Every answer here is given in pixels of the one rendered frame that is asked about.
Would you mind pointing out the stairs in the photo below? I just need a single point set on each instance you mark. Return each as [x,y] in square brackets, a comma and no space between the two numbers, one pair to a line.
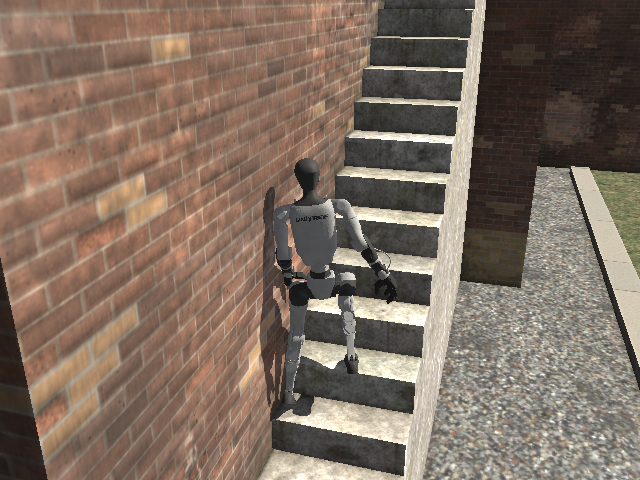
[406,175]

